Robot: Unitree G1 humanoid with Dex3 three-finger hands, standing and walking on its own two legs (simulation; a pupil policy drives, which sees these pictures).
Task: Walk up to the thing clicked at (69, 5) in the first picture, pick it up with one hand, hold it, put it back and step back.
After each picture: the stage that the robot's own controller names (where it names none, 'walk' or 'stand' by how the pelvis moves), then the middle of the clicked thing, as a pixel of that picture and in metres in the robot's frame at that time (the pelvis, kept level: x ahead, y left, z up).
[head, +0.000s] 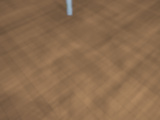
stand; (69, 6) +2.06 +0.19 -0.66
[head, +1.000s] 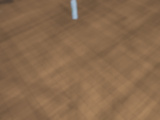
walk; (74, 9) +1.93 +0.25 -0.65
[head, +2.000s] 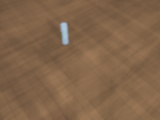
walk; (64, 33) +1.34 +0.28 -0.63
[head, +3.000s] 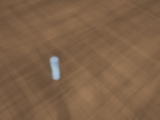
walk; (55, 68) +0.90 +0.22 -0.64
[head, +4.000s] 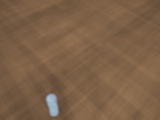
walk; (52, 105) +0.54 +0.20 -0.65
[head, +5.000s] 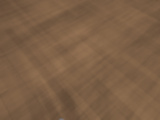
stand; out of the picture +0.35 +0.17 -0.64
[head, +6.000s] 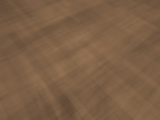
stand; out of the picture +0.36 +0.17 -0.65
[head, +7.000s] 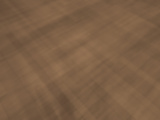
stand; out of the picture +0.36 +0.17 -0.66
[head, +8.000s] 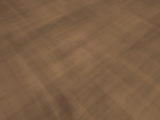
stand; out of the picture +0.35 +0.18 -0.66
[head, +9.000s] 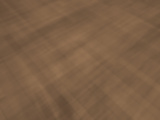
stand; out of the picture +0.34 +0.18 -0.66
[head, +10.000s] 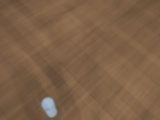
go down; (50, 108) +0.37 +0.18 -0.57
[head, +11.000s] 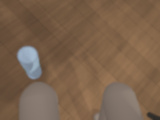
go down; (31, 65) +0.43 +0.22 -0.26
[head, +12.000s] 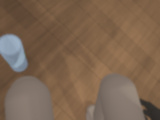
close in; (15, 56) +0.42 +0.24 -0.22
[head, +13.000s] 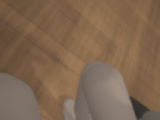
close; out of the picture +0.40 +0.27 -0.15
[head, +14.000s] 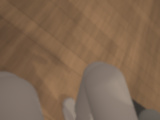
lift; out of the picture +0.39 +0.27 -0.15
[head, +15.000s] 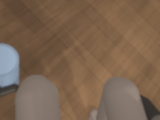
lift; (5, 73) +0.31 +0.26 -0.05
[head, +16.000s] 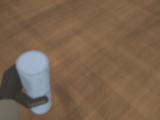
hold; (37, 87) +0.30 +0.15 +0.08
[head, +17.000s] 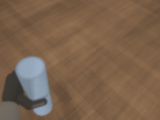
hold; (37, 90) +0.30 +0.16 +0.03
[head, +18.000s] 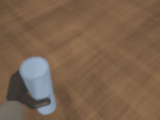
hold; (41, 90) +0.30 +0.15 +0.04
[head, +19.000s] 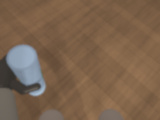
crouch; (30, 75) +0.36 +0.18 -0.03
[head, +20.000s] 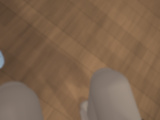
lower; out of the picture +0.43 +0.25 -0.11
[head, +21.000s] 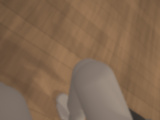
lower; out of the picture +0.43 +0.27 -0.16
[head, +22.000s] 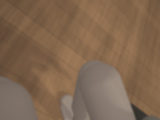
lower; out of the picture +0.41 +0.28 -0.16
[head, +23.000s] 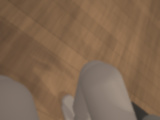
lower; out of the picture +0.40 +0.28 -0.16
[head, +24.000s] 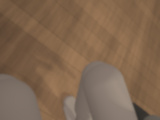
rest; out of the picture +0.39 +0.27 -0.16
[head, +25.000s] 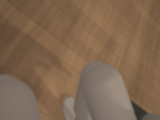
open; out of the picture +0.40 +0.26 -0.16
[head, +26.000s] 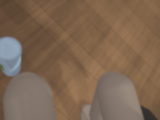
stand; (10, 60) +0.39 +0.24 -0.20
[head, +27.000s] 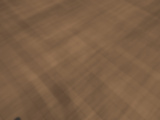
stand; out of the picture +0.34 +0.17 -0.57
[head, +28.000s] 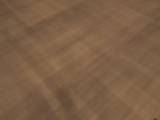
stand; out of the picture +0.36 +0.17 -0.60
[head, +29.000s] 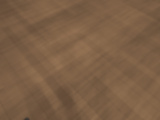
stand; out of the picture +0.35 +0.17 -0.60
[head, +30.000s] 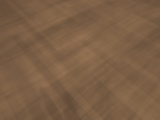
stand; out of the picture +0.38 +0.16 -0.65
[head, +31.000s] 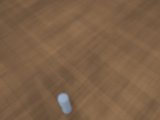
walk; (65, 104) +0.46 +0.18 -0.64
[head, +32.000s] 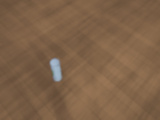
walk; (56, 70) +0.74 +0.20 -0.64
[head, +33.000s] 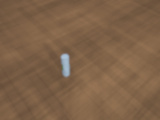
stand; (65, 65) +0.97 +0.18 -0.64
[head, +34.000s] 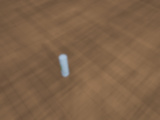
stand; (64, 66) +0.96 +0.20 -0.66
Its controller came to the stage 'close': yes
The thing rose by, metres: 0.68
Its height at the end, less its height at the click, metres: +0.00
